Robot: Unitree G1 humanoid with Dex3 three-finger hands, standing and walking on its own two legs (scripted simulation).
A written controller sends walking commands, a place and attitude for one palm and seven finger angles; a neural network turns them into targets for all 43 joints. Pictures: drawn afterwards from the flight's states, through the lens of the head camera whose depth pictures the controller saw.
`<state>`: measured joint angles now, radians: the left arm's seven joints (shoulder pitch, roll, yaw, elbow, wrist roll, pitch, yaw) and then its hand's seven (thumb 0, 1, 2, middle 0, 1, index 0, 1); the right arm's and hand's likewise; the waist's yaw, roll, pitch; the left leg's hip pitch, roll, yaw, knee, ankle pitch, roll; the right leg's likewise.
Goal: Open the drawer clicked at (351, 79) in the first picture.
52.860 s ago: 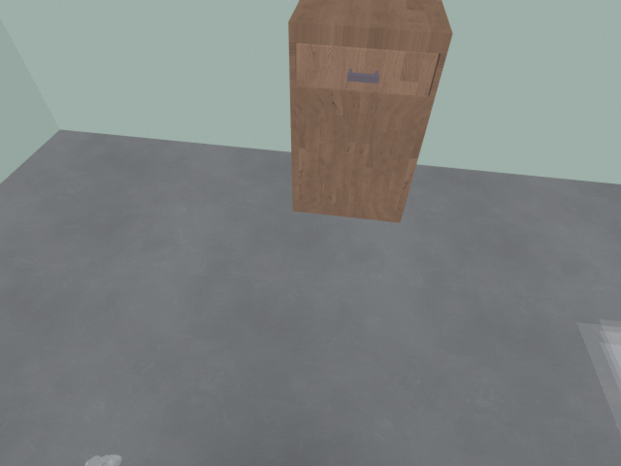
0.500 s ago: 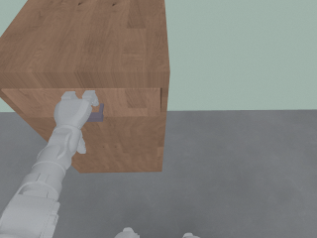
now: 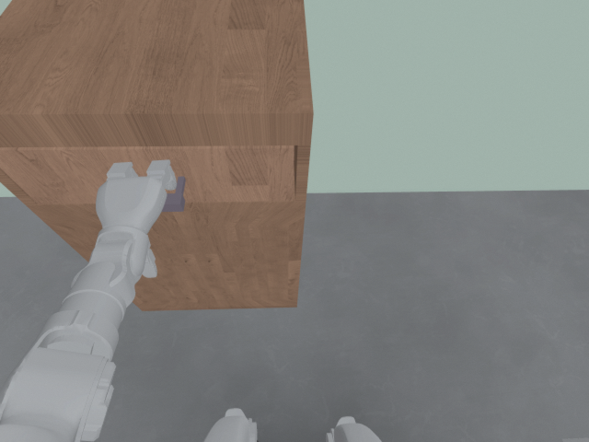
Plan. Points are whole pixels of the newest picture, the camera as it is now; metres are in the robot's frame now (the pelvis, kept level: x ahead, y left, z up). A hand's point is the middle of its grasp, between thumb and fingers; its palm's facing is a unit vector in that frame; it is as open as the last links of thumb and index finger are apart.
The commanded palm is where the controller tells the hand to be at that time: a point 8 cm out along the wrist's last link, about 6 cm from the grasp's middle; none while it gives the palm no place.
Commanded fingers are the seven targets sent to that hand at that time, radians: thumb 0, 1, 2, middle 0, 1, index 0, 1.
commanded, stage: lower the fingers behind the handle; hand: left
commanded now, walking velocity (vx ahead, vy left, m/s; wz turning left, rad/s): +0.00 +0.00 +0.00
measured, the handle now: (152, 192) +0.49 +0.23 -0.01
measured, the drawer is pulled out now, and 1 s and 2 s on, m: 0.00 0.00 0.00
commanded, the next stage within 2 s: lift the fingers back up to retry in 0.78 s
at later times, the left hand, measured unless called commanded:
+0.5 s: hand (147, 220) +0.44 +0.23 -0.01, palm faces +0.00 -0.02 -1.00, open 13.9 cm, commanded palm +0.42 +0.23 +0.01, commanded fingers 0.00 -0.50 0.30 -0.30 -1.20 -0.30 -1.20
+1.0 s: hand (147, 220) +0.44 +0.23 -0.01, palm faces -0.01 -0.01 -1.00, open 13.9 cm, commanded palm +0.42 +0.22 +0.03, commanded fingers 0.00 -0.50 0.30 -0.30 -1.20 -0.30 -1.20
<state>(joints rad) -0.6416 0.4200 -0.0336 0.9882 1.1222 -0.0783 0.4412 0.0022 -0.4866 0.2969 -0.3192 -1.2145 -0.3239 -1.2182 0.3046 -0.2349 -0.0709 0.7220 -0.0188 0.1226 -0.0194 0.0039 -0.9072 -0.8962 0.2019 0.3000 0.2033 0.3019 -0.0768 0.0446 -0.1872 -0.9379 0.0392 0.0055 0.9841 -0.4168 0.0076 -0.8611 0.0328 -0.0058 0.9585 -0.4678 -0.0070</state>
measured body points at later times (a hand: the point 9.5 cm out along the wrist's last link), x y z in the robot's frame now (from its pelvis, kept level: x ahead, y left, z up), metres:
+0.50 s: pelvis -0.02 +0.00 -0.02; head +0.08 +0.01 +0.42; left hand +0.43 +0.22 +0.04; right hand +0.03 -0.27 -0.14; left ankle +0.02 +0.12 -0.67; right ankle -0.01 -0.12 -0.67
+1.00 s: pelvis -0.03 +0.01 -0.02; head +0.08 +0.02 +0.42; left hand +0.43 +0.22 +0.04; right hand +0.01 -0.26 -0.15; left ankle +0.02 +0.12 -0.67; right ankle -0.01 -0.12 -0.67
